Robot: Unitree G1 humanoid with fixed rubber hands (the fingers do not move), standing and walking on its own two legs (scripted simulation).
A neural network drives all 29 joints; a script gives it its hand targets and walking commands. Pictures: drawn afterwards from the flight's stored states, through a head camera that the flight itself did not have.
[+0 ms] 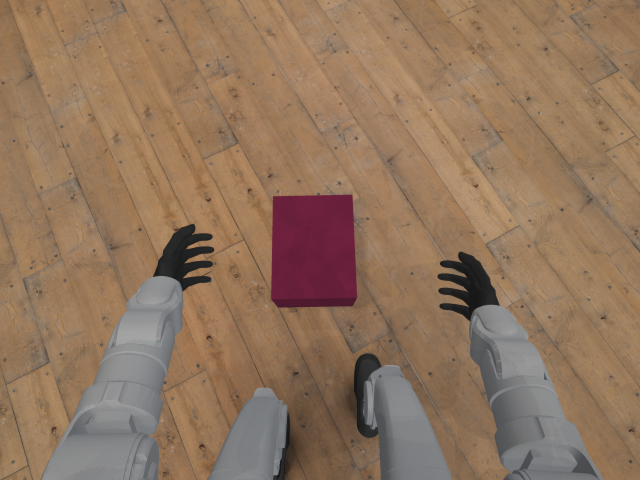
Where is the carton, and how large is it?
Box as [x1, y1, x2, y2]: [271, 195, 356, 307]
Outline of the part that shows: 273,196 271,299 278,307 352,305 356,298 352,195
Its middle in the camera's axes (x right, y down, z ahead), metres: -0.01 +0.03 +1.06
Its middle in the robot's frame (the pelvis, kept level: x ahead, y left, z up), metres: +0.53 +0.02 -0.62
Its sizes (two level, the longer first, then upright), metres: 0.274 0.211 0.157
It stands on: the floor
